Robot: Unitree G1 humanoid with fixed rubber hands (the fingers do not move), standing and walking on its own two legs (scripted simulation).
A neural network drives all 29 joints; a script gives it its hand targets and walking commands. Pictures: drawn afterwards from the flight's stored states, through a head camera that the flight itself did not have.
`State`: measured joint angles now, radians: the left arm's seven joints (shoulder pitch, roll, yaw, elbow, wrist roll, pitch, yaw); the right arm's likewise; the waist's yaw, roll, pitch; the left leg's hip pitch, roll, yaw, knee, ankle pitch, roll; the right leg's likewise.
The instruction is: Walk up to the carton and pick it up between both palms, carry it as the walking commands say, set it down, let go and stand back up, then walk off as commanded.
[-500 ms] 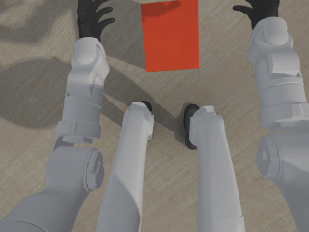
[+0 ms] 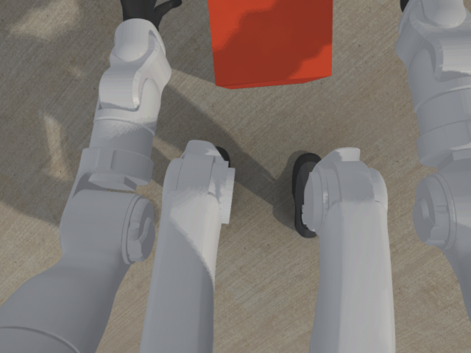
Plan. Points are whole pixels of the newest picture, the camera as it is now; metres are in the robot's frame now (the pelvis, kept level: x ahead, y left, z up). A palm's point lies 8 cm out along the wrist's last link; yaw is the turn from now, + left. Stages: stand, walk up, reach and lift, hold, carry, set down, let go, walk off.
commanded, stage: reach and lift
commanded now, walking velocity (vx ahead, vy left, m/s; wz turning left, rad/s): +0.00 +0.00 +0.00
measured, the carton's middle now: (266, 26) +0.52 +0.01 -0.32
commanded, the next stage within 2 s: none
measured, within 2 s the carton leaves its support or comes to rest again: leaves its support in 1.90 s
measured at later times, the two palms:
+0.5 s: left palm (151, 37) +0.49 +0.20 -0.27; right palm (385, 18) +0.53 -0.17 -0.27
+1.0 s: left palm (162, 26) +0.51 +0.17 -0.26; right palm (377, 13) +0.53 -0.15 -0.27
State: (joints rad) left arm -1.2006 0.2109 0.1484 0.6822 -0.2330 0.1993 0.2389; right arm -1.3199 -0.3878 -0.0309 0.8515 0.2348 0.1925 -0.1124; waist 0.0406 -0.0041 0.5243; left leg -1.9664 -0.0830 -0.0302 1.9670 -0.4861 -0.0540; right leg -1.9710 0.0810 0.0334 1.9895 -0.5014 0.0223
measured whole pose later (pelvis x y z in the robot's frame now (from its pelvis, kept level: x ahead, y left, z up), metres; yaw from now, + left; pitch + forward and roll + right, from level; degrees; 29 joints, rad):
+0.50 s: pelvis +0.02 +0.00 -0.07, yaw +0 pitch +28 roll +1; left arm -1.19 0.33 -0.01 0.93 -0.39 0.03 0.16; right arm -1.29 -0.41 0.07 1.00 0.27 0.03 -0.07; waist 0.03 0.04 0.52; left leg -2.17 -0.09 -0.01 2.23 -0.56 -0.05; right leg -2.16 0.08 0.03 2.25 -0.58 0.04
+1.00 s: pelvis +0.02 +0.00 -0.07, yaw +1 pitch +28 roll +2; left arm -1.31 0.30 -0.05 1.09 -0.39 -0.02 0.16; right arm -1.36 -0.39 0.15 1.09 0.28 0.00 -0.08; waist 0.02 0.04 0.52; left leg -2.16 -0.10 -0.02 2.20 -0.54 -0.07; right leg -2.16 0.08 0.03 2.23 -0.57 0.02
